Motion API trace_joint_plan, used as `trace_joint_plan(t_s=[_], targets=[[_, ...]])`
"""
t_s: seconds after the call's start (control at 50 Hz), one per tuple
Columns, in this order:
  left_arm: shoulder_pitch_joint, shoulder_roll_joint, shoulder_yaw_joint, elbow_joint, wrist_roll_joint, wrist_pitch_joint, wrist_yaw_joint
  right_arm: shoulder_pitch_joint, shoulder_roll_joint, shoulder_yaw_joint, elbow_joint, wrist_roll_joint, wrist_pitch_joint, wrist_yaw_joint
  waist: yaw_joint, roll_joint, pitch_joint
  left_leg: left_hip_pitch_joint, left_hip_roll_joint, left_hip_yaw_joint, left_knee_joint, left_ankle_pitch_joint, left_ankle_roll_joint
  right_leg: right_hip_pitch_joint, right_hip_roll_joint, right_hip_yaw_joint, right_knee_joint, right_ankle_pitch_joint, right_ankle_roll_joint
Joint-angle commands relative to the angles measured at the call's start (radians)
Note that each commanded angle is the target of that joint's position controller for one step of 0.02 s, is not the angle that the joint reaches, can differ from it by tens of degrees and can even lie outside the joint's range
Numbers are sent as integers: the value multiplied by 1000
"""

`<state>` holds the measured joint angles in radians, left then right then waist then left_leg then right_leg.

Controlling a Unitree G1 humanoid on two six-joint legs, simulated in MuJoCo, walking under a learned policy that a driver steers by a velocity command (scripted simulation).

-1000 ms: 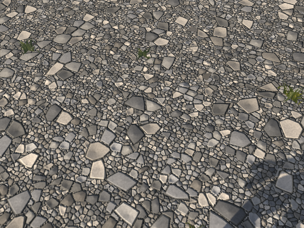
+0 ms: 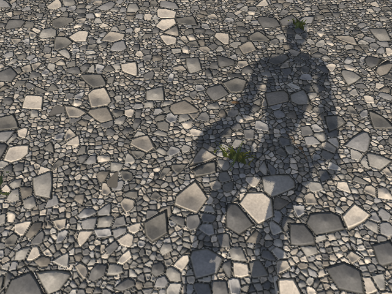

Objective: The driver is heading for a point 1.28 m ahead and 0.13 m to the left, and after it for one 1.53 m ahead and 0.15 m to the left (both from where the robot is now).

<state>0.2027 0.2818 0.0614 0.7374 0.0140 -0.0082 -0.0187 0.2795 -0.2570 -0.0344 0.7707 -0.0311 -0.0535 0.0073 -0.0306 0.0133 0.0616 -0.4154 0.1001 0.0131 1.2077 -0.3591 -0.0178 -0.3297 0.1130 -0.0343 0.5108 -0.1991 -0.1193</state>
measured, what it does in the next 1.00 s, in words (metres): walks ahead: left foot, then right foot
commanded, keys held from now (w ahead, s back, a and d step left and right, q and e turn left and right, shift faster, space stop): w+e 0.18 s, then w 0.66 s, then w+q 0.16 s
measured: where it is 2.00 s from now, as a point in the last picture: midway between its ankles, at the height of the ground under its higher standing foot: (209, 145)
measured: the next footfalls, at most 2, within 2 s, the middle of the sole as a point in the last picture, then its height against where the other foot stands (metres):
left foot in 0.40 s outside the picture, level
right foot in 0.92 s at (247, 240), level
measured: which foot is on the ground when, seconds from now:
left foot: up 0.00-0.38, down 0.40-0.94, up 0.96-1.00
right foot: down 0.00-0.40, up 0.42-0.90, down 0.92-1.00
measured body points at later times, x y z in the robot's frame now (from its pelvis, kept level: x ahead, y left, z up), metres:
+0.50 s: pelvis +0.29 +0.03 +0.00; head +0.31 +0.04 +0.45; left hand +0.37 +0.30 -0.13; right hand +0.39 -0.25 -0.10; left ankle +0.36 +0.10 -0.73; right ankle +0.12 -0.05 -0.65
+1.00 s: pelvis +0.53 -0.05 +0.00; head +0.56 -0.07 +0.45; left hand +0.76 +0.15 -0.09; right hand +0.46 -0.30 -0.15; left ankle +0.41 +0.09 -0.66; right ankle +0.59 -0.14 -0.73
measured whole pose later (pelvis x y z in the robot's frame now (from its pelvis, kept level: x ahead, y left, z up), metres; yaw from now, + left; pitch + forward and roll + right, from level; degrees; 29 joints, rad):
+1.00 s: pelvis +0.53 -0.05 +0.00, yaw -10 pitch +1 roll +1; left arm 0.09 0.24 0.02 0.76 0.04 -0.07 -0.01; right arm 0.42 -0.24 -0.04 0.93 0.00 -0.05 0.01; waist -0.05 0.01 0.05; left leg -0.22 -0.02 -0.01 0.97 -0.42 0.07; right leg -0.38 0.01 -0.09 0.54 -0.18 -0.08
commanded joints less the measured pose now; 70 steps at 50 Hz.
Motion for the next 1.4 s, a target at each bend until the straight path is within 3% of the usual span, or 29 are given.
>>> trace_joint_plan(t_s=[0.02, 0.06, 0.16, 0.28, 0.34, 0.38, 0.4, 0.42, 0.44, 0.46, 0.48, 0.52, 0.6, 0.72, 0.8, 0.86, 0.88, 0.9, 0.92, 0.94, 0.96, 0.98, 1.0, 1.02, 1.04, 1.12, 1.24, 1.34, 1.4], targets=[[55, 119, 32, -44, -14, -30, 8, 67, -108, -25, -61, -22, 18, 5, -8, -41, -99, -145, 27, -29, -47, 29, -18, 176, -252, 316, -257, 392, -158], [86, 139, 38, -30, -13, -42, 6, 34, -91, -22, -72, -20, 32, 10, -6, -40, -89, -164, 21, -18, -111, 79, -31, 146, -228, 300, -282, 359, -160], [195, 145, 41, -1, -14, -44, 8, -177, -83, -16, -133, -15, 32, 13, 67, -67, -28, -282, 3, -25, -341, 262, -46, 206, -213, 340, -305, 264, -132], [284, 143, 34, 33, -4, -50, 22, -320, -73, -1, -175, -4, 8, 27, 125, -76, -20, -229, -50, -4, -567, 342, -6, 327, -244, 347, -242, 425, -101], [244, 164, 33, 36, 0, -55, 30, -240, -100, -12, -157, -1, -1, 21, 73, -94, -24, -45, -89, 1, -658, 260, 45, 320, -266, 353, -188, 545, -57], [222, 169, 30, 45, 1, -59, 26, -28, -139, -34, -91, -3, -15, 0, -30, -54, -124, 234, -126, 21, -744, 227, 88, 294, -200, 286, 70, 716, -20], [222, 123, 15, 26, -2, -64, 21, 124, -195, -48, -75, -19, -24, -16, -92, 16, -246, 461, 46, -159, -764, 112, 138, 163, -150, 245, 324, 499, 2], [351, 46, 2, 11, -33, -62, 19, 190, -308, -77, -61, -31, -18, -18, -46, 258, -360, 699, 305, -639, -850, 25, 275, -139, 34, 136, 660, -135, 51], [321, 113, 7, 30, 6, -58, 25, 139, -233, -65, -54, 1, -6, -6, -23, 158, -286, 614, 307, -782, -932, -44, 281, -256, 2, 177, 746, -286, 40], [245, 116, 10, 26, 11, -55, 19, 53, -165, -49, -66, 10, -4, -2, 0, 58, -141, 475, 271, -622, -942, -59, 270, -275, -46, 183, 754, -209, 39], [187, 104, 3, 18, 13, -55, 11, 9, -117, -37, -64, 7, -8, 3, 7, 7, -85, 384, 221, -498, -963, 21, 248, -260, -80, 171, 708, -156, 41], [168, 87, -2, 16, 24, -39, -3, 0, -88, -25, -37, 9, -19, 0, 41, 67, -44, 286, 136, -328, -1001, 184, 204, -213, -124, 141, 624, -128, 53], [130, 63, -12, 16, 32, -22, -16, 61, -110, -30, 13, 25, -47, 10, 51, 76, -45, 289, 108, -214, -1047, 381, 223, -246, -150, 86, 556, -58, 81], [-122, 18, -40, -50, 22, -29, -25, 143, -110, -30, 74, 29, -41, 12, -5, 66, -1, 324, 56, -90, -1080, 480, 203, -285, -183, 2, 243, 141, 113], [-213, 26, -44, -72, 16, -35, -21, 198, -128, -32, 110, 22, -36, 7, -29, 66, 7, 389, 90, -82, -1041, 555, 194, -231, -159, -24, 107, 157, 90], [-204, 45, -37, -73, 19, -42, -12, 196, -139, -34, 129, 17, -28, -2, -7, 64, 8, 444, 124, -99, -963, 691, 182, -161, -135, -24, 47, 72, 52], [-142, 55, -30, -55, 23, -48, -6, 185, -148, -35, 133, 17, -25, -5, 26, 62, -20, 449, 117, -99, -883, 810, 171, -74, -108, -27, 14, 37, 38], [-10, 70, -19, -10, 30, -59, 3, 172, -150, -34, 136, 22, -21, -5, 88, 34, -88, 419, 82, -73, -729, 867, 154, 98, -85, -34, -57, 59, 17], [160, 123, 0, 36, 48, -71, 16, 161, -128, -26, 119, 28, -23, -4, 154, -16, -202, 273, 35, -47, -512, 702, 135, 355, -188, 71, -67, 35, -21], [268, 235, 30, 40, 70, -70, 29, 235, -17, 2, 73, 58, -26, 1, 152, -219, -362, -60, -101, 34, -150, 187, 88, 673, -503, 480, -110, -83, -117], [249, 214, 31, 44, 32, -54, 24, 235, -98, -21, 93, 36, -14, -10, 143, -195, -367, -176, -149, -36, -8, -161, 98, 609, -569, 680, -223, -135, -148], [155, 148, 14, 37, 17, -50, 22, 169, -124, -34, 90, 24, -6, -10, 103, -103, -198, -212, -87, -82, 16, -87, 107, 467, -515, 531, -248, -188, -117], [86, 89, -1, 31, 13, -57, 18, 132, -97, -28, 86, 25, -6, -2, 78, -85, -103, -198, -50, -78, -26, -13, 105, 340, -468, 405, -296, -142, -91], [58, 57, -9, 36, 12, -65, 18, 121, -80, -29, 92, 23, 2, 4, 56, -95, -54, -165, -28, -72, -67, 26, 101, 262, -421, 304, -331, -77, -54], [50, 40, -14, 47, 8, -72, 22, 130, -72, -30, 98, 8, 15, 11, 32, -115, -29, -132, -14, -68, -89, 48, 90, 203, -386, 226, -354, -16, -29], [85, 58, -3, 78, 0, -104, 25, 74, -40, -32, 82, 4, 44, 34, 9, -84, -17, -183, -2, -52, -96, 160, 67, 196, -364, 70, -393, 156, -27], [150, 50, -3, 126, 3, -102, 28, -134, -14, -19, 10, 3, 42, 51, 40, -75, 29, -259, -7, 6, -346, 356, 51, 247, -332, -98, -387, 299, -20], [228, 81, 5, 171, 6, -90, 41, -270, -15, -7, -51, -5, 39, 64, 76, -72, 48, -223, -38, 97, -537, 327, 103, 382, -374, -169, -331, 470, -8], [217, 115, 12, 180, 11, -73, 51, -225, -37, -18, -50, -9, 42, 55, 39, -103, -2, -110, -118, 151, -574, 178, 162, 458, -386, -216, -163, 868, 9]])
